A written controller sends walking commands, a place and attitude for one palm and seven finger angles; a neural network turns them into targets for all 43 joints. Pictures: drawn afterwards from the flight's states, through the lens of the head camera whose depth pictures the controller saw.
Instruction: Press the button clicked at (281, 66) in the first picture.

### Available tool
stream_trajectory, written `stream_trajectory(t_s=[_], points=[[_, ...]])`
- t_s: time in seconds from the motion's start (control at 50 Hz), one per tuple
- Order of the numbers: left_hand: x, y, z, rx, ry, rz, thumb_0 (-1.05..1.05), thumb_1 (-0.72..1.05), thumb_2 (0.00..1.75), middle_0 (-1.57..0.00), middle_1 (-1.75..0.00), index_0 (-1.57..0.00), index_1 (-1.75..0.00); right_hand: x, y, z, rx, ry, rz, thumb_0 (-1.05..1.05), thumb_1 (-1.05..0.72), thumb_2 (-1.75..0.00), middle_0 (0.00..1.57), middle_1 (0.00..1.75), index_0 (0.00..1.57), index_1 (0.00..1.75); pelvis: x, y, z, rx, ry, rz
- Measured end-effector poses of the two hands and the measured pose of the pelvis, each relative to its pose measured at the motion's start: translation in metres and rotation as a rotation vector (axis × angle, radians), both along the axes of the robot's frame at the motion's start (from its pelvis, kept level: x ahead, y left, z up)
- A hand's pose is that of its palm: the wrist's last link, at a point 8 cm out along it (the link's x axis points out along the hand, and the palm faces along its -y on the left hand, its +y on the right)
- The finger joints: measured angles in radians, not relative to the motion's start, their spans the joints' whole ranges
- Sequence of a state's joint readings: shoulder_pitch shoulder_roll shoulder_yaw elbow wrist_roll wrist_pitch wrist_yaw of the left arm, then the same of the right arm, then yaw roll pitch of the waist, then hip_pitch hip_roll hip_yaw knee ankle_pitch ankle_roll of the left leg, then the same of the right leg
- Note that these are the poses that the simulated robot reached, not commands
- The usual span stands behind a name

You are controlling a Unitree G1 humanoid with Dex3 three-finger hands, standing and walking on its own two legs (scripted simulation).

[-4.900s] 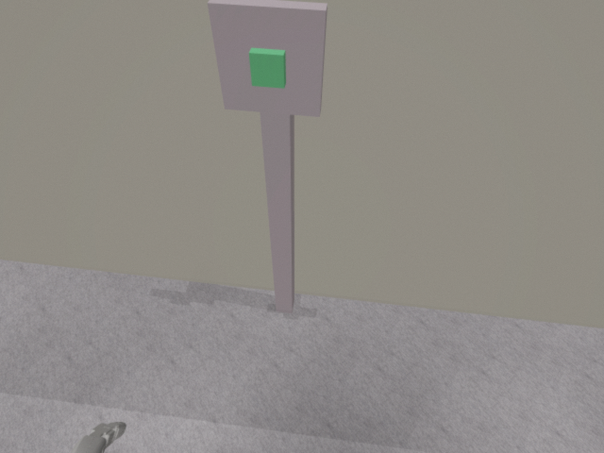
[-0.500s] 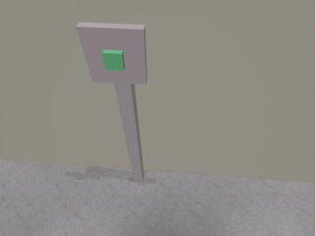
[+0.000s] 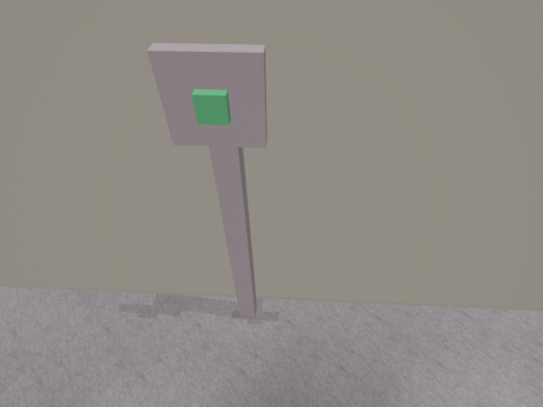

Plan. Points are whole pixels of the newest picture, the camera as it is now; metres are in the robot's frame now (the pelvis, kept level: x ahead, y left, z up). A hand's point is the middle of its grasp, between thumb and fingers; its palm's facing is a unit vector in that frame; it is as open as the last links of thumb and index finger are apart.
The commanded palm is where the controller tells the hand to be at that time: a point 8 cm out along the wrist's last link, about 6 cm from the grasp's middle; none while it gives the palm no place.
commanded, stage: look again from close up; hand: left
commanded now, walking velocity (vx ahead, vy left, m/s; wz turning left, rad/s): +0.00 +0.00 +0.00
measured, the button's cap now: (212, 106) +0.54 +0.13 +0.18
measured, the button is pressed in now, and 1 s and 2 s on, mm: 0 0 0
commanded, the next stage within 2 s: shuffle to correct the standing spot in 0.14 s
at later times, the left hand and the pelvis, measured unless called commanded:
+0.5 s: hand out of the picture +0.00 +0.16 -0.18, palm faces -0.02 -0.99 -0.17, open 7.4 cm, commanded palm none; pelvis +0.02 -0.01 -0.01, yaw -2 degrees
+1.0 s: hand out of the picture +0.06 +0.12 -0.19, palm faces +0.06 -0.98 -0.16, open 7.4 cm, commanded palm none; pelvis +0.07 -0.04 -0.01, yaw -1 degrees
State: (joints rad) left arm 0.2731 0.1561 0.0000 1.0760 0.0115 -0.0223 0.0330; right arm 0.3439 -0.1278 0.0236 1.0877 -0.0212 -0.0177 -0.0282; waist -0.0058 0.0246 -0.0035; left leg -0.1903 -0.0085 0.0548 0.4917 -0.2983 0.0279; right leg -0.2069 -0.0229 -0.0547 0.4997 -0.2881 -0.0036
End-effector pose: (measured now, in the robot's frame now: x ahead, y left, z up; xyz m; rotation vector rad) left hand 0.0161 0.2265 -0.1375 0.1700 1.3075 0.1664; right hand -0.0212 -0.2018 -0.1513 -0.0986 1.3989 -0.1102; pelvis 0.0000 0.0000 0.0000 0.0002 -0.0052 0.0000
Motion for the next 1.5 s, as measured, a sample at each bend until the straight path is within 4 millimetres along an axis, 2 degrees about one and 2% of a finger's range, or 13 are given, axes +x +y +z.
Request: stream_trajectory(t_s=[0.12,0.36,0.46,0.6,0.7,0.82,0.92,1.02,1.14,1.22,1.34,1.44,1.5], points=[[0.003,0.005,-0.002,-0.007,0.016,-0.005,0.0,0.92,0.9,-0.2,-0.3,-0.19,-0.3,-0.002,0.008,0.002,0.001,0.019,-0.001,0.01,-0.91,-0.9,0.2,0.3,0.2,0.3,0.003,0.006,0.001,0.003,0.003,-0.003],[-0.017,-0.003,-0.01,-0.047,0.114,0.012,0.0,0.91,0.9,-0.2,-0.3,-0.19,-0.3,0.015,0.0,0.004,-0.039,0.021,0.002,0.0,-0.91,-0.9,0.2,0.3,0.2,0.3,0.013,0.009,-0.001,0.008,0.001,-0.008],[-0.018,-0.013,-0.014,-0.055,0.162,-0.002,0.0,0.91,0.9,-0.2,-0.3,-0.19,-0.3,0.02,-0.012,0.0,-0.053,0.023,-0.025,0.0,-0.91,-0.9,0.2,0.3,0.2,0.3,0.021,-0.002,-0.005,0.022,0.01,-0.025],[0.006,-0.036,-0.013,-0.036,0.123,0.015,0.0,0.91,0.9,-0.2,-0.3,-0.19,-0.3,0.021,-0.046,-0.009,-0.054,0.084,-0.037,0.0,-0.91,-0.9,0.2,0.3,0.2,0.3,0.039,-0.03,-0.012,0.006,0.024,-0.008],[0.009,-0.057,-0.008,-0.045,0.111,0.052,0.0,0.91,0.9,-0.2,-0.29,-0.19,-0.3,0.057,-0.066,0.001,-0.071,0.072,0.002,0.01,-0.91,-0.9,0.2,0.3,0.2,0.3,0.051,-0.043,-0.004,0.007,0.029,0.003],[0.009,-0.077,-0.008,-0.086,0.157,0.044,0.0,0.91,0.9,-0.2,-0.3,-0.19,-0.3,0.117,-0.069,0.006,-0.073,-0.048,0.011,0.01,-0.93,-0.9,0.2,0.3,0.19,0.3,0.063,-0.045,-0.001,0.005,0.024,-0.016],[0.02,-0.071,-0.019,-0.09,0.154,0.055,0.0,0.9,0.9,-0.2,-0.3,-0.2,-0.3,0.156,-0.061,0.005,-0.079,-0.134,0.03,0.01,-0.93,-0.9,0.2,0.3,0.19,0.3,0.074,-0.04,-0.008,0.005,0.002,-0.019],[0.042,-0.055,-0.018,-0.051,0.101,0.052,0.0,0.91,0.9,-0.2,-0.3,-0.2,-0.3,0.17,-0.051,0.008,-0.071,-0.174,0.05,0.0,-0.92,-0.9,0.2,0.3,0.2,0.3,0.073,-0.037,-0.008,0.011,0.005,-0.023],[0.06,-0.035,-0.008,-0.005,0.04,0.018,0.0,0.91,0.9,-0.2,-0.3,-0.2,-0.3,0.16,-0.043,0.005,-0.043,-0.173,0.037,0.0,-0.91,-0.9,0.2,0.3,0.2,0.3,0.067,-0.031,-0.005,0.007,0.015,-0.024],[0.065,-0.026,-0.003,0.024,0.01,-0.013,0.0,0.91,0.9,-0.2,-0.3,-0.19,-0.3,0.147,-0.047,0.005,-0.053,-0.173,0.011,-0.01,-0.92,-0.9,0.2,0.3,0.2,0.3,0.062,-0.026,-0.005,-0.007,0.014,-0.04],[0.072,-0.008,-0.008,0.016,-0.057,-0.065,0.0,0.9,0.9,-0.2,-0.3,-0.2,-0.3,0.123,-0.046,0.014,-0.101,-0.207,-0.028,0.0,-0.92,-0.9,0.2,0.3,0.2,0.3,0.054,-0.011,-0.009,-0.015,-0.023,-0.048],[0.081,0.012,-0.018,-0.015,-0.124,-0.056,0.01,0.91,0.9,-0.2,-0.3,-0.2,-0.3,0.096,-0.031,0.018,-0.138,-0.186,-0.014,0.0,-0.91,-0.9,0.2,0.3,0.19,0.3,0.044,0.008,-0.013,-0.028,-0.057,-0.037],[0.077,0.022,-0.017,-0.032,-0.139,-0.06,0.0,0.91,0.9,-0.2,-0.3,-0.2,-0.3,0.081,-0.017,0.021,-0.137,-0.166,-0.002,0.0,-0.91,-0.9,0.2,0.3,0.19,0.3,0.034,0.019,-0.011,-0.04,-0.051,-0.033]])
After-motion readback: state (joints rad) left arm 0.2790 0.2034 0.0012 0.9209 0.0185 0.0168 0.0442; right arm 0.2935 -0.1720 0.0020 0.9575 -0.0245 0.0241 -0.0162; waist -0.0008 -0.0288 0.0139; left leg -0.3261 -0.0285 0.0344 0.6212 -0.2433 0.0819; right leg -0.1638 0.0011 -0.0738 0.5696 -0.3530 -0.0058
